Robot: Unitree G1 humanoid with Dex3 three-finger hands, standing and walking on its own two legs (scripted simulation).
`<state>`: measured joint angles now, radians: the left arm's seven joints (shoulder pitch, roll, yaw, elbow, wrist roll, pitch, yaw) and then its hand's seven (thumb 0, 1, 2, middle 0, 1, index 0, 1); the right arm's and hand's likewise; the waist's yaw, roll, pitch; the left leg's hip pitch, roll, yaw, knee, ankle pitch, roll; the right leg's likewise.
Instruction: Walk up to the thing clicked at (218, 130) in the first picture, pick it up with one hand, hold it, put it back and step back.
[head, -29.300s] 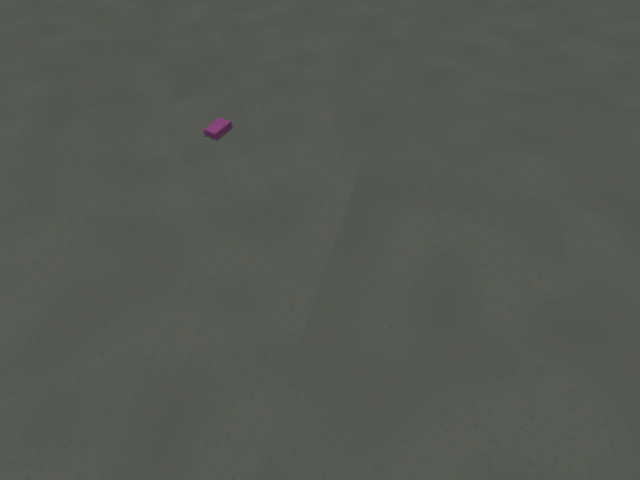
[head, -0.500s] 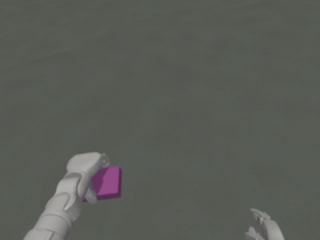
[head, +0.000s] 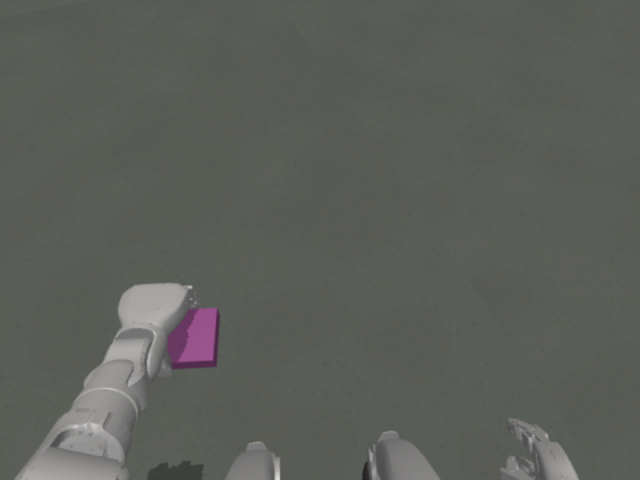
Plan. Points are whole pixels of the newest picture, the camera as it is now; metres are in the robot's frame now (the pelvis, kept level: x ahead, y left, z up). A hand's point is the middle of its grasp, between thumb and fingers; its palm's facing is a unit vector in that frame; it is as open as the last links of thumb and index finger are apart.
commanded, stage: crouch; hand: left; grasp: from above
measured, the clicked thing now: (172, 338) +0.34 +0.23 -0.14
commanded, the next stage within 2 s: lower in 1.54 s
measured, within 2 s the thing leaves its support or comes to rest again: neither
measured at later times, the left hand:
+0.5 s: hand (197, 341) +0.40 +0.25 -0.35, palm faces -0.48 +0.02 -0.88, open 10.7 cm
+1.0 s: hand (206, 345) +0.43 +0.26 -0.48, palm faces -0.46 -0.01 -0.89, open 10.7 cm
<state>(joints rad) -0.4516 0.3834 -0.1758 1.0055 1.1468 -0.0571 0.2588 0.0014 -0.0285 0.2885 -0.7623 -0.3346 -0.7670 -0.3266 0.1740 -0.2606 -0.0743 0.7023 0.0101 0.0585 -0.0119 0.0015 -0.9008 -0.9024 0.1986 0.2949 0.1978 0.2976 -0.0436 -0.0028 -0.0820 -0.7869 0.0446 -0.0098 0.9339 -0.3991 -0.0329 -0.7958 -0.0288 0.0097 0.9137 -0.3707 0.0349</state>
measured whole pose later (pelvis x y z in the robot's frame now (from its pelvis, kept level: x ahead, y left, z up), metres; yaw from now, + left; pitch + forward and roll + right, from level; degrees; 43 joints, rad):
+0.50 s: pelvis -0.05 +0.02 -0.21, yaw -2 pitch +36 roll -4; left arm -0.82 0.53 -0.01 1.29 1.17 -0.07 0.31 0.00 -0.02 0.33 -0.71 -0.39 -0.72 -0.38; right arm 0.22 -0.21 -0.04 0.75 -0.05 -0.02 0.02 0.00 -0.90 -0.90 0.20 0.30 0.20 0.30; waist -0.18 0.06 -0.18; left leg -1.81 0.02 -0.06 1.81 -0.63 0.00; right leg -1.78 -0.03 0.02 1.74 -0.59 0.06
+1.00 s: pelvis -0.05 +0.01 -0.32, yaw -3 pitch +37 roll -6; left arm -0.97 0.69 0.08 1.38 1.24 -0.15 0.32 0.00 -0.01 0.27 -0.73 -0.39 -0.74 -0.38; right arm 0.14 -0.27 -0.01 0.72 -0.11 -0.05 0.11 0.00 -0.91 -0.90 0.20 0.29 0.20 0.30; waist -0.23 0.01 -0.09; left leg -2.14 0.00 -0.13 2.19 -0.70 -0.04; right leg -2.11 -0.02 -0.01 2.11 -0.65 0.06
